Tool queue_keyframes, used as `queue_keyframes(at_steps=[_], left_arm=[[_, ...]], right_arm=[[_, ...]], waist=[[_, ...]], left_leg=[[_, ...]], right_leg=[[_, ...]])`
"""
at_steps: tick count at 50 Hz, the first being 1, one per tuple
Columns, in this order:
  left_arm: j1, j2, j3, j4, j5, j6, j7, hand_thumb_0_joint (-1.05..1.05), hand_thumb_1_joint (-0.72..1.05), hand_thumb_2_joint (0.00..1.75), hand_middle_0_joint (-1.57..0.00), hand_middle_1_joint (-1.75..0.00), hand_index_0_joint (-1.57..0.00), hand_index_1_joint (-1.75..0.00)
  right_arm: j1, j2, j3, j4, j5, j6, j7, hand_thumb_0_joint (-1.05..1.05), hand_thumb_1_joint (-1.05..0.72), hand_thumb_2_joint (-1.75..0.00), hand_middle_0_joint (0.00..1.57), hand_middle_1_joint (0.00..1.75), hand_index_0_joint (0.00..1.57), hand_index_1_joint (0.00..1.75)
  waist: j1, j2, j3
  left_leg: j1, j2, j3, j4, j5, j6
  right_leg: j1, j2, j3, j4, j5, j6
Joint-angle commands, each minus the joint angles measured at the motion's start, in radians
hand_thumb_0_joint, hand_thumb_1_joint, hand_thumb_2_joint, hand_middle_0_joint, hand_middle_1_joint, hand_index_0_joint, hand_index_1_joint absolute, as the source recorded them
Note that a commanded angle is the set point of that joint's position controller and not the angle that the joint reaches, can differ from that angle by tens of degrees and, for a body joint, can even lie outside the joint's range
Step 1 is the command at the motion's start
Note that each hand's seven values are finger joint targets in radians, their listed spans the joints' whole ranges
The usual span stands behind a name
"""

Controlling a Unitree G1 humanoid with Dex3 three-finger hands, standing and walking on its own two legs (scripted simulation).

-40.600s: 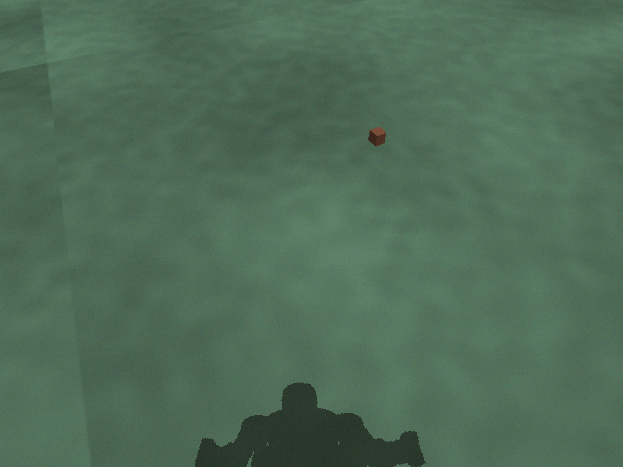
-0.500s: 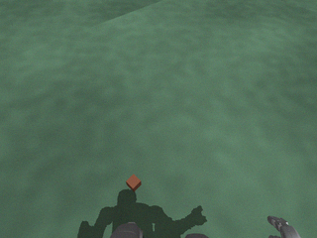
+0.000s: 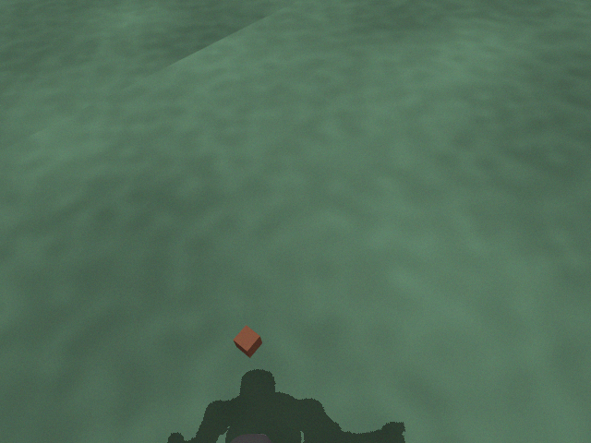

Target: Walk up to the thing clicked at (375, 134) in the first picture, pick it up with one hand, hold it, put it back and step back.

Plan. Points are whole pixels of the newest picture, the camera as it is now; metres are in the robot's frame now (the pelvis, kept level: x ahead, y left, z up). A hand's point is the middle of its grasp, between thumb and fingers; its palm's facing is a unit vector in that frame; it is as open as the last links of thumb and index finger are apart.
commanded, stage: walk up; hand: left
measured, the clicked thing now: (248, 341) +0.52 +0.21 -0.73
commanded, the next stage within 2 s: stand in 1.50 s
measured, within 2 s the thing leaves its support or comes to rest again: neither
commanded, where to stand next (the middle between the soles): +0.15 -0.03 m, yaw +3 degrees
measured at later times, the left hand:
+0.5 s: hand out of the picture +0.11 +0.25 -0.13, palm faces +0.05 -0.90 -0.43, open 7.4 cm
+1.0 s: hand out of the picture +0.02 +0.29 -0.16, palm faces +0.06 -0.93 -0.37, open 7.4 cm
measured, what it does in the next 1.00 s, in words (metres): steps on the spot: left foot, then right foot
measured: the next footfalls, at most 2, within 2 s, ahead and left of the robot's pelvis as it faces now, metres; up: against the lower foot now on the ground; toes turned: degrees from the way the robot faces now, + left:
left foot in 0.04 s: +0.05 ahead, +0.12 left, +0.00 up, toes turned +1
right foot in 0.38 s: +0.16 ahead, -0.13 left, +0.00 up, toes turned +1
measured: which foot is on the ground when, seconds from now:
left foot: up 0.00-0.02, down 0.04-0.40, up 0.42-0.68, down 0.70-1.00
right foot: down 0.00-0.10, up 0.12-0.36, down 0.38-0.74, up 0.76-0.96, down 0.98-1.00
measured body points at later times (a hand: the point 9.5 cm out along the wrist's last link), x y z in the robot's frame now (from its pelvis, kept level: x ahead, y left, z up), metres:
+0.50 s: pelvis +0.01 -0.02 -0.01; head +0.05 -0.04 +0.44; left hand +0.11 +0.30 -0.10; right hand +0.11 -0.33 -0.14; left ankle -0.01 +0.12 -0.68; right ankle +0.12 -0.13 -0.72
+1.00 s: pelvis +0.01 +0.02 +0.00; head +0.04 +0.04 +0.45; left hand +0.02 +0.34 -0.14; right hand +0.11 -0.29 -0.11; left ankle -0.02 +0.13 -0.72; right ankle +0.02 -0.11 -0.73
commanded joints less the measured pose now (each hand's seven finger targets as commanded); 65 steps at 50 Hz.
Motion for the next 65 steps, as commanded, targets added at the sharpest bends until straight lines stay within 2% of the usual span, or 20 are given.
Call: queue_keyframes(at_steps=[1,3,5,6,16,18,20,21,25,34,35,38,41,46,50,53,58,60,62,65], left_arm=[[-0.013,0.308,0.085,-0.095,-0.016,-0.043,0.012,0.0,0.9,0.9,-0.2,-0.3,-0.2,-0.3],[-0.021,0.276,0.058,-0.115,-0.031,-0.038,0.011,0.0,0.9,0.9,-0.2,-0.3,-0.2,-0.3],[-0.06,0.189,0.036,-0.148,-0.043,-0.041,0.012,0.0,0.9,0.9,-0.2,-0.3,-0.2,-0.3],[-0.123,0.271,0.057,-0.15,-0.024,-0.043,0.025,0.0,0.9,0.9,-0.2,-0.3,-0.2,-0.3],[-0.017,0.203,0.049,-0.077,-0.041,-0.07,0.035,0.0,0.9,0.9,-0.2,-0.3,-0.2,-0.3],[0.015,0.263,0.065,-0.059,-0.033,-0.069,0.055,0.0,0.9,0.9,-0.2,-0.3,-0.2,-0.3],[-0.063,0.35,0.075,-0.099,-0.023,-0.065,0.06,0.0,0.9,0.9,-0.2,-0.3,-0.2,-0.3],[-0.143,0.367,0.078,-0.118,-0.024,-0.057,0.064,0.0,0.9,0.9,-0.2,-0.3,-0.2,-0.3],[-0.194,0.321,0.083,-0.125,-0.019,-0.046,0.059,0.0,0.9,0.9,-0.2,-0.3,-0.2,-0.3],[-0.216,0.305,0.077,-0.117,-0.015,-0.003,0.029,0.0,0.9,0.9,-0.2,-0.3,-0.2,-0.3],[-0.185,0.261,0.062,-0.108,-0.022,0.006,0.028,0.0,0.9,0.9,-0.2,-0.3,-0.2,-0.3],[-0.249,0.284,0.069,-0.089,-0.031,0.005,0.039,0.0,0.9,0.9,-0.2,-0.3,-0.2,-0.3],[-0.128,0.226,0.055,-0.027,-0.052,-0.008,0.025,0.0,0.9,0.9,-0.2,-0.3,-0.2,-0.3],[-0.165,0.21,0.027,-0.033,-0.033,-0.038,0.019,0.0,0.9,0.9,-0.2,-0.3,-0.2,-0.3],[-0.045,0.266,0.04,0.01,-0.013,-0.067,0.028,0.0,0.9,0.9,-0.2,-0.3,-0.2,-0.3],[-0.041,0.364,0.062,-0.011,-0.025,-0.063,0.02,0.0,0.9,0.9,-0.2,-0.3,-0.2,-0.3],[-0.161,0.25,0.018,-0.053,-0.035,-0.051,0.017,0.0,0.9,0.9,-0.2,-0.3,-0.2,-0.3],[-0.171,0.188,-0.001,-0.063,-0.055,-0.037,0.022,0.0,0.9,0.9,-0.2,-0.3,-0.2,-0.3],[-0.138,0.236,0.011,-0.041,-0.057,-0.02,0.03,0.0,0.9,0.9,-0.2,-0.3,-0.2,-0.3],[-0.112,0.22,0.006,-0.009,-0.053,-0.029,0.021,0.0,0.9,0.9,-0.2,-0.3,-0.2,-0.3]], right_arm=[[-0.078,-0.141,-0.028,-0.104,-0.012,-0.073,0.007,0.0,-0.9,-0.9,0.2,0.3,0.2,0.3],[0.019,-0.168,-0.048,-0.08,-0.014,-0.092,0.002,0.0,-0.9,-0.9,0.2,0.3,0.2,0.3],[0.13,-0.334,-0.095,-0.075,-0.03,-0.101,0.002,0.0,-0.9,-0.9,0.2,0.3,0.2,0.3],[0.154,-0.332,-0.098,-0.067,-0.01,-0.095,0.006,0.0,-0.9,-0.9,0.2,0.3,0.2,0.3],[-0.046,-0.173,-0.03,-0.146,0.01,-0.045,0.002,0.0,-0.9,-0.9,0.2,0.3,0.2,0.3],[-0.053,-0.113,-0.014,-0.159,0.032,-0.029,0.001,0.0,-0.9,-0.9,0.2,0.3,0.2,0.3],[0.055,-0.089,-0.007,-0.141,0.022,0.006,-0.013,0.0,-0.9,-0.9,0.2,0.3,0.2,0.3],[0.079,-0.153,-0.034,-0.121,0.014,0.028,-0.017,0.0,-0.9,-0.9,0.2,0.3,0.2,0.3],[0.103,-0.19,-0.056,-0.081,0.008,0.033,-0.004,0.0,-0.9,-0.9,0.2,0.3,0.2,0.3],[0.117,-0.164,-0.038,-0.018,-0.012,-0.015,0.004,0.0,-0.9,-0.9,0.2,0.3,0.2,0.3],[0.103,-0.174,-0.045,-0.008,-0.022,-0.021,0.002,0.0,-0.9,-0.9,0.2,0.3,0.2,0.3],[-0.096,-0.337,-0.063,-0.086,-0.028,-0.032,-0.002,0.0,-0.9,-0.9,0.2,0.3,0.2,0.3],[-0.169,-0.196,-0.025,-0.097,-0.039,-0.054,-0.016,0.0,-0.9,-0.9,0.2,0.3,0.2,0.3],[-0.04,-0.23,-0.044,-0.054,-0.029,-0.063,-0.009,0.0,-0.9,-0.9,0.2,0.3,0.2,0.3],[-0.043,-0.186,-0.031,-0.078,0.007,-0.055,-0.01,0.0,-0.9,-0.9,0.2,0.3,0.2,0.3],[-0.087,-0.151,-0.02,-0.101,-0.002,-0.07,-0.018,0.0,-0.9,-0.9,0.2,0.3,0.2,0.3],[0.0,-0.137,-0.027,-0.037,-0.003,-0.096,-0.008,0.0,-0.9,-0.9,0.2,0.3,0.2,0.3],[-0.007,-0.231,-0.045,-0.046,-0.009,-0.103,-0.024,0.0,-0.9,-0.9,0.2,0.3,0.2,0.3],[-0.084,-0.247,-0.043,-0.052,-0.004,-0.103,-0.022,0.0,-0.9,-0.9,0.2,0.3,0.2,0.3],[-0.16,-0.197,-0.023,-0.057,-0.007,-0.1,-0.028,0.0,-0.9,-0.9,0.2,0.3,0.2,0.3]], waist=[[0.04,-0.243,-0.012],[-0.017,-0.145,-0.092],[-0.069,0.201,-0.101],[-0.087,0.124,-0.025],[0.014,0.117,-0.048],[0.049,0.02,-0.101],[-0.007,-0.159,-0.102],[-0.019,-0.143,-0.065],[-0.021,-0.186,-0.023],[-0.024,-0.217,-0.078],[-0.014,-0.107,-0.054],[-0.037,0.159,0.117],[0.032,0.083,0.084],[-0.04,0.172,-0.058],[0.006,0.047,-0.14],[0.017,-0.206,-0.07],[-0.062,-0.136,-0.062],[-0.057,0.026,-0.098],[-0.024,0.049,-0.036],[0.004,0.086,-0.032]], left_leg=[[-0.054,-0.028,0.093,-0.258,-0.007,0.014],[0.241,-0.012,0.011,-0.42,0.118,0.065],[0.525,0.336,-0.57,-0.511,0.077,0.241],[0.409,0.403,-0.624,-0.51,0.072,0.322],[0.079,0.117,-0.035,-0.216,0.657,0.142],[-0.004,0.043,-0.024,-0.065,0.447,0.072],[-0.046,-0.062,-0.088,0.215,-0.188,0.03],[0.001,-0.028,-0.115,0.321,-0.213,0.033],[-0.063,-0.016,-0.113,0.395,-0.071,0.014],[0.189,-0.007,0.095,-0.259,0.052,0.01],[0.225,-0.013,0.049,-0.298,0.058,0.017],[-0.231,0.391,-0.589,-0.647,-0.487,0.252],[-0.018,0.198,-0.212,-0.451,0.044,0.156],[0.27,0.235,-0.185,-0.336,0.292,0.185],[0.148,0.139,-0.046,-0.098,0.511,0.105],[-0.093,0.028,0.053,0.041,-0.17,0.047],[0.266,0.04,0.056,-0.321,0.286,0.056],[0.35,0.322,-0.306,-0.427,0.551,0.168],[0.188,0.409,-0.308,-0.432,0.521,0.276],[0.239,0.278,-0.107,-0.372,0.597,0.161]], right_leg=[[0.169,-0.199,0.183,-0.135,0.335,-0.175],[0.041,-0.165,0.116,0.05,0.462,-0.124],[-0.467,0.053,-0.07,0.376,-0.141,-0.039],[-0.458,-0.018,0.048,0.391,-0.206,-0.047],[0.052,0.031,-0.112,-0.115,0.326,-0.019],[0.172,-0.031,-0.042,-0.156,0.481,-0.047],[0.027,-0.397,0.388,-0.316,0.432,-0.174],[-0.09,-0.419,0.426,-0.337,0.211,-0.252],[-0.137,-0.281,0.245,-0.337,-0.073,-0.189],[-0.207,-0.223,0.11,-0.148,-0.126,-0.151],[-0.278,-0.174,0.071,-0.052,-0.168,-0.109],[-0.254,-0.015,0.081,0.355,-0.162,-0.028],[-0.257,0.01,0.079,0.302,-0.018,-0.039],[-0.205,0.009,-0.041,0.013,-0.073,-0.018],[0.149,-0.017,0.042,-0.226,0.285,-0.092],[0.153,-0.344,0.419,-0.197,0.414,-0.31],[-0.111,-0.141,0.101,-0.037,0.564,-0.129],[-0.247,0.023,0.011,0.149,0.195,-0.017],[-0.156,-0.01,0.057,0.232,-0.183,-0.034],[-0.147,-0.032,0.032,0.072,-0.065,-0.048]])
